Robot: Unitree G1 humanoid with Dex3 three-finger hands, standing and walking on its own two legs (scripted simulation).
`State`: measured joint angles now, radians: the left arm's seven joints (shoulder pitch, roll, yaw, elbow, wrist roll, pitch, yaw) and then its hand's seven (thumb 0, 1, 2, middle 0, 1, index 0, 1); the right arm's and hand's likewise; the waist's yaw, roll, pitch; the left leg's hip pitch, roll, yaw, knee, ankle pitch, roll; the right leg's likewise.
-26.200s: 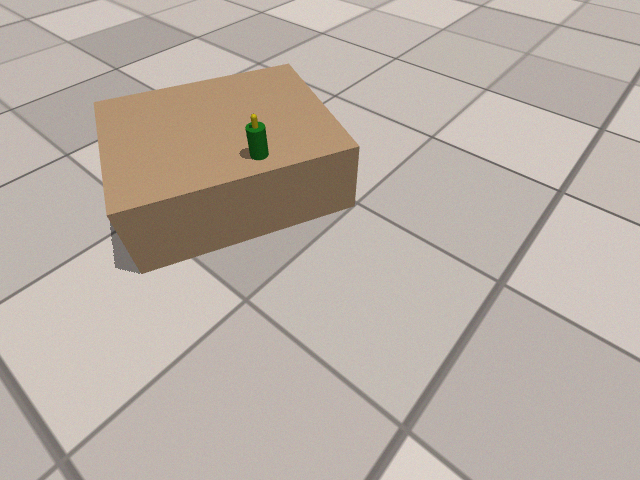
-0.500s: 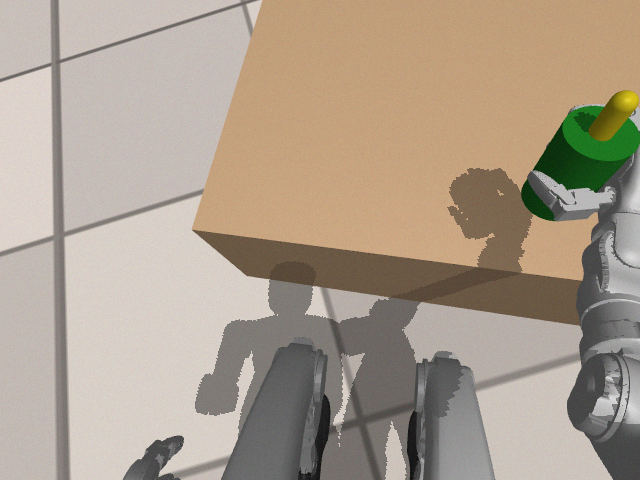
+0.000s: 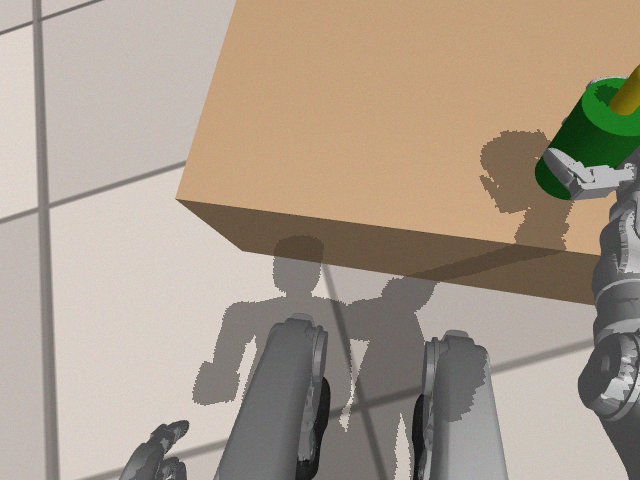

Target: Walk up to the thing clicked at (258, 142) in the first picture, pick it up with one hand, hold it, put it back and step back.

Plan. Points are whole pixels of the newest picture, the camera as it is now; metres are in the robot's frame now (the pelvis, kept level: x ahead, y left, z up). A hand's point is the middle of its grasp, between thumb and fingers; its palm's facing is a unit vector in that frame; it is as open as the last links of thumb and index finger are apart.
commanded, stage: lower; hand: right
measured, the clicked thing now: (602, 130) +0.51 -0.24 +0.00
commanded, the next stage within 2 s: loosen in 0.62 s
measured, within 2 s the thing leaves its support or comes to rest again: rests again in 1.70 s
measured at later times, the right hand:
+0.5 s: hand (567, 165) +0.51 -0.24 -0.07, palm faces +0.22 +0.98 -0.02, open 10.2 cm
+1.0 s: hand (570, 164) +0.52 -0.25 -0.08, palm faces +0.23 +0.97 -0.01, open 10.6 cm
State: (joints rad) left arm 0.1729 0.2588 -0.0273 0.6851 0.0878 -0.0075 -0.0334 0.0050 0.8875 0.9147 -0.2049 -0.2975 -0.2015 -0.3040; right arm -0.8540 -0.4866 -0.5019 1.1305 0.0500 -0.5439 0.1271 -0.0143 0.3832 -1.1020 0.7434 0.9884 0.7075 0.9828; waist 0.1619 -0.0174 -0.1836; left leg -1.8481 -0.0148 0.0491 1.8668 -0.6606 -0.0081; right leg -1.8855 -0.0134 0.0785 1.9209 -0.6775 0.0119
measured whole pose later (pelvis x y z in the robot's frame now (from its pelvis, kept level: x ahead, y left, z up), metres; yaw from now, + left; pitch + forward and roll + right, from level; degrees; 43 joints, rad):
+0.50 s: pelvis -0.02 +0.00 -0.07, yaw +0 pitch +36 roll +4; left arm 0.19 0.28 -0.03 0.69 0.09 0.02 -0.04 0.00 0.90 0.90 -0.21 -0.30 -0.21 -0.30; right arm -0.92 -0.54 -0.53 1.14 0.03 -0.51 0.15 -0.01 0.38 -1.10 0.74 0.99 0.71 0.99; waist 0.18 -0.01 -0.15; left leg -2.04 -0.01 0.05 2.08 -0.67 -0.01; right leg -2.08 -0.01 0.08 2.12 -0.68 0.02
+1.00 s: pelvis -0.02 +0.00 -0.08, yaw +0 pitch +36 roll +5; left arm 0.18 0.29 -0.04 0.67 0.08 0.03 -0.04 0.00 0.93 0.88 -0.21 -0.30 -0.22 -0.29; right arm -0.94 -0.56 -0.53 1.10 0.04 -0.48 0.15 -0.01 0.42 -0.84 0.83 0.86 0.80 0.86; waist 0.18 -0.01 -0.13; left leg -2.09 -0.01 0.05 2.13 -0.68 -0.01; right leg -2.13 0.00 0.09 2.18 -0.69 0.02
